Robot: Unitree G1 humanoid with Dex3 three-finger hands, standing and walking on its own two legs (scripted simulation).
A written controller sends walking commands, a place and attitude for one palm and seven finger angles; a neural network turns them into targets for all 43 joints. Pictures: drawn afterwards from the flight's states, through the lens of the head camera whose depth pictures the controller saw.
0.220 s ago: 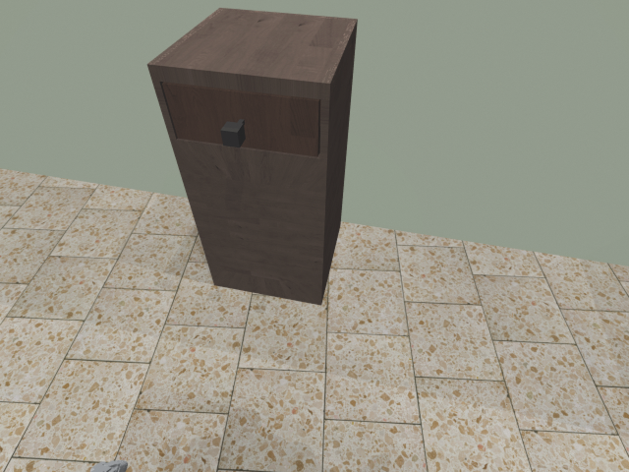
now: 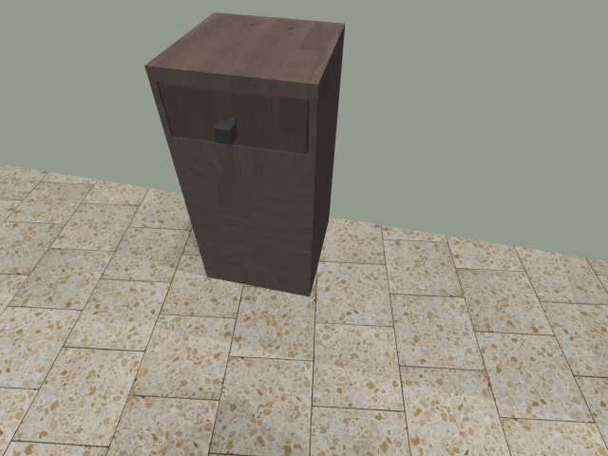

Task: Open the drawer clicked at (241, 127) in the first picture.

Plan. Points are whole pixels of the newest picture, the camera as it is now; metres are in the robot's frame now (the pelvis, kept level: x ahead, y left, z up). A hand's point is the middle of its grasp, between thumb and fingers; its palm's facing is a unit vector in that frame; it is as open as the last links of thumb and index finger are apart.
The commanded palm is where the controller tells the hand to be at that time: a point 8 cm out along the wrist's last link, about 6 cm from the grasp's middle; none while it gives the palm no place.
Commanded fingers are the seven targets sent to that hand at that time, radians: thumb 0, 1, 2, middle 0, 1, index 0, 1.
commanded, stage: stand and wait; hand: left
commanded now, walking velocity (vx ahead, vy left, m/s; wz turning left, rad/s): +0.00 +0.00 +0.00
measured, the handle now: (228, 128) +0.86 +0.24 -0.02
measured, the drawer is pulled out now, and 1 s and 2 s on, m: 0.00 0.00 0.00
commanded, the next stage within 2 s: look at it before walking up in 0.60 s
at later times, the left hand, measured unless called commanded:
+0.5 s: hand out of the picture +0.05 +0.22 -0.16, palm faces -0.02 -0.95 -0.31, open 7.4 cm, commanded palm none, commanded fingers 0.00 0.90 0.90 -0.20 -0.30 -0.20 -0.30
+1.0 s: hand out of the picture +0.06 +0.22 -0.16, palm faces -0.01 -0.95 -0.30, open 7.4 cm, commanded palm none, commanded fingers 0.00 0.90 0.90 -0.20 -0.30 -0.20 -0.30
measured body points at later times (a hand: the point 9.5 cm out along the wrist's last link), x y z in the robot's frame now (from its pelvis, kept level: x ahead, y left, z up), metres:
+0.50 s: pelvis +0.00 -0.01 +0.00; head -0.01 -0.01 +0.45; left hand +0.05 +0.27 -0.13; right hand +0.05 -0.29 -0.14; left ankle +0.00 +0.12 -0.74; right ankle +0.01 -0.12 -0.74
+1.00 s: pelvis +0.00 -0.01 +0.01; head +0.00 -0.01 +0.46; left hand +0.06 +0.27 -0.13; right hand +0.06 -0.29 -0.14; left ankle +0.00 +0.12 -0.74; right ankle +0.01 -0.12 -0.74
